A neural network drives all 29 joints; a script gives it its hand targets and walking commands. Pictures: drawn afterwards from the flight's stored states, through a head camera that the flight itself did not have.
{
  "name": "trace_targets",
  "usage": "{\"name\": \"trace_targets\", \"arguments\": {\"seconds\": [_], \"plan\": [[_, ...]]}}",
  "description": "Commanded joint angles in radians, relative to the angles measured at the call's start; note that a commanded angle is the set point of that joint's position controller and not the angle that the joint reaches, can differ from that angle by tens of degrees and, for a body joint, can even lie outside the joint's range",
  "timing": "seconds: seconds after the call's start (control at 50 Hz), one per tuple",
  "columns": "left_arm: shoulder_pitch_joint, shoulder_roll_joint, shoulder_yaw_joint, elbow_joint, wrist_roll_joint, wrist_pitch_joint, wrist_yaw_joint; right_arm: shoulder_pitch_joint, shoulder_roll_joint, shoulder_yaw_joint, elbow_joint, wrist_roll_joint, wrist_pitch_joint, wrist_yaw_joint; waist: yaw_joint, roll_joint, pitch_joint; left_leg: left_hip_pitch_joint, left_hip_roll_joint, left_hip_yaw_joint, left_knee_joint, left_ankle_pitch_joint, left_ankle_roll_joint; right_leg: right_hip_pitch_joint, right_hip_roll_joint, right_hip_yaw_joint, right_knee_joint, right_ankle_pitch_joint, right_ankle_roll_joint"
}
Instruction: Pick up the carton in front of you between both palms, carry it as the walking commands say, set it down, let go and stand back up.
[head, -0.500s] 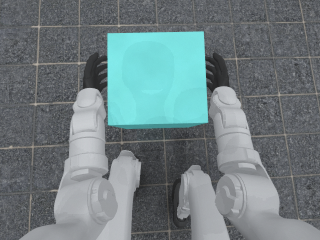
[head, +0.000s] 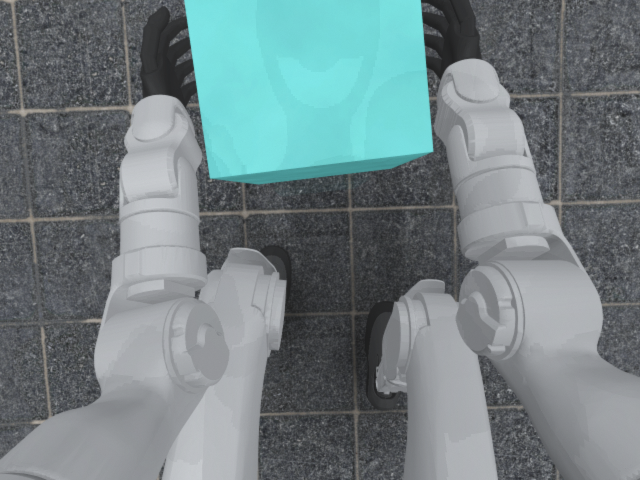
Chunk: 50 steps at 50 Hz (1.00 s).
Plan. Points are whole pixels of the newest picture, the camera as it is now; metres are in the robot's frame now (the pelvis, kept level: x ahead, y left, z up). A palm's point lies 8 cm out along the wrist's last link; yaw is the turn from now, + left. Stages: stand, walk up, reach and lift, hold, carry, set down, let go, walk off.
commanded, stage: set down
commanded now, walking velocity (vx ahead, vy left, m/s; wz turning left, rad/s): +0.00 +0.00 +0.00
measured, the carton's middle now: (313, 90) +0.51 +0.10 -0.20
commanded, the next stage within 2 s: none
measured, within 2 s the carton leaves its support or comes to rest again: rests again in 1.40 s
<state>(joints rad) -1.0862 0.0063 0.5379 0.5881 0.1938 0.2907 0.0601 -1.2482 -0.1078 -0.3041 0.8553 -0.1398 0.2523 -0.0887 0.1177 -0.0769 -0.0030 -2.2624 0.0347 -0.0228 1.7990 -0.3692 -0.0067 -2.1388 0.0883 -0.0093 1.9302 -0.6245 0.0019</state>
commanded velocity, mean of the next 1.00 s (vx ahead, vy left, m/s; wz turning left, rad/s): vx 0.00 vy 0.00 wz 0.00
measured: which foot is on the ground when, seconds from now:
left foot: down 0.00-1.00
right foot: down 0.00-1.00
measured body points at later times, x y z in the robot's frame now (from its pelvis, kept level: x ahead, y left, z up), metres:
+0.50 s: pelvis +0.00 -0.01 -0.06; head +0.37 +0.01 +0.20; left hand +0.50 +0.27 -0.21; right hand +0.57 -0.03 -0.24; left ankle +0.15 +0.13 -0.42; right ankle +0.08 -0.11 -0.42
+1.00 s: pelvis -0.01 -0.01 -0.07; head +0.36 +0.00 +0.18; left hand +0.49 +0.27 -0.23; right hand +0.56 -0.03 -0.26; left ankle +0.15 +0.13 -0.42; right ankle +0.08 -0.11 -0.42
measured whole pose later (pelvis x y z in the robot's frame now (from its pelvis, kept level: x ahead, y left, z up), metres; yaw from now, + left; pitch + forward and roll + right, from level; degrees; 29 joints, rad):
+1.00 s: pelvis -0.01 -0.01 -0.07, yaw +1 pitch +42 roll +3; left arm -1.36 0.24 0.54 1.00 0.05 0.18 -0.03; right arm -1.48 -0.21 -0.11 1.08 -0.10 0.21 -0.08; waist 0.18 0.00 0.25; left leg -2.37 0.03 -0.02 2.03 -0.40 -0.05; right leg -2.27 0.13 0.01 2.20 -0.66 -0.01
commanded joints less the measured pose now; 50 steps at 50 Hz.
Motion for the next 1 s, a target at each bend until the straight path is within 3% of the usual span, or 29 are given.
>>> {"name": "trace_targets", "arguments": {"seconds": [0.0,0.1,0.22,0.38,0.58,0.72,0.86,0.98], "plan": [[-0.648,-0.742,-0.504,0.013,-0.121,-0.025,-0.223,-0.573,0.87,0.407,-0.035,0.117,-0.035,0.224,0.084,-0.004,-1.114,0.921,-0.131,0.079,-0.016,0.261,-0.04,0.226,0.114,-0.021,-0.192,0.169,0.004],[-0.694,-0.704,-0.495,0.027,-0.155,-0.04,-0.23,-0.64,0.835,0.445,-0.027,0.153,-0.046,0.214,0.101,-0.028,-1.105,0.881,-0.119,0.092,0.05,0.281,-0.042,0.231,0.105,-0.022,-0.132,0.185,0.007],[-0.651,-0.74,-0.411,0.176,-0.196,-0.041,-0.263,-0.681,0.751,0.427,0.002,0.141,-0.073,0.197,0.06,-0.078,-0.951,0.755,-0.115,0.088,0.125,0.309,-0.044,0.217,0.088,-0.02,-0.081,0.214,-0.005],[-0.685,-0.772,-0.439,0.154,-0.277,-0.05,-0.288,-0.721,0.776,0.485,-0.055,0.18,-0.089,0.177,0.064,-0.109,-1.017,0.678,-0.109,0.107,0.189,0.384,-0.055,0.355,0.079,-0.006,-0.015,0.358,-0.008],[-0.661,-0.69,-0.351,0.228,-0.229,-0.066,-0.288,-0.706,0.745,0.444,0.027,0.175,-0.099,0.183,0.098,-0.124,-0.827,0.578,-0.101,0.102,0.199,0.311,-0.044,0.239,0.08,0.005,-0.012,0.272,-0.014],[-0.674,-0.643,-0.301,0.281,-0.217,-0.081,-0.289,-0.714,0.672,0.404,0.069,0.146,-0.107,0.184,0.086,-0.122,-0.738,0.527,-0.095,0.09,0.2,0.253,-0.038,0.194,0.072,0.009,-0.009,0.221,-0.02],[-0.669,-0.6,-0.259,0.341,-0.22,-0.103,-0.29,-0.725,0.629,0.411,0.064,0.123,-0.115,0.177,0.083,-0.158,-0.7,0.48,-0.09,0.079,0.21,0.236,-0.031,0.2,0.055,0.022,0.001,0.232,-0.019],[-0.646,-0.53,-0.22,0.391,-0.187,-0.104,-0.288,-0.668,0.577,0.362,0.099,0.077,-0.105,0.186,0.07,-0.128,-0.607,0.427,-0.086,0.072,0.207,0.192,-0.025,0.166,0.05,0.038,-0.004,0.21,-0.024]]}}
